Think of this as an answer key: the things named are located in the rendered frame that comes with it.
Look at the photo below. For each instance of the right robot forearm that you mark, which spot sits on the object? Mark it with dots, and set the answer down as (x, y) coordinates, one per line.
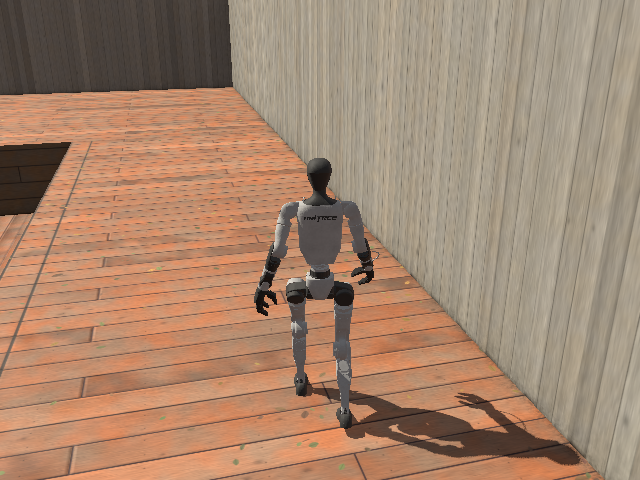
(365, 258)

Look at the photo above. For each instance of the right robot foot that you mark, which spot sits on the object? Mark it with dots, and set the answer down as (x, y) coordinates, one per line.
(345, 419)

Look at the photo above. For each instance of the robot foot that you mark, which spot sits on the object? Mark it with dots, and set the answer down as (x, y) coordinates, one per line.
(301, 388)
(345, 419)

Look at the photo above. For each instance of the robot right upper arm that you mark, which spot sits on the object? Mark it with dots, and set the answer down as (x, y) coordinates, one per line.
(351, 211)

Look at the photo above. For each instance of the left robot forearm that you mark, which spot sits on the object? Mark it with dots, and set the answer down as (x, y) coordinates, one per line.
(269, 271)

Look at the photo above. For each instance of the left robot hand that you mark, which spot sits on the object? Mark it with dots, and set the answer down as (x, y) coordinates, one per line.
(259, 300)

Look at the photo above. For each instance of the right robot hand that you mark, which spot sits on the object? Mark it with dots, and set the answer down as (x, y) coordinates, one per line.
(360, 270)

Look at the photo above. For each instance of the left robot foot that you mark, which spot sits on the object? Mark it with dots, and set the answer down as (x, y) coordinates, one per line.
(301, 388)

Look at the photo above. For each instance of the robot left upper arm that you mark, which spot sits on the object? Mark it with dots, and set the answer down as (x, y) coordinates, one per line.
(287, 212)

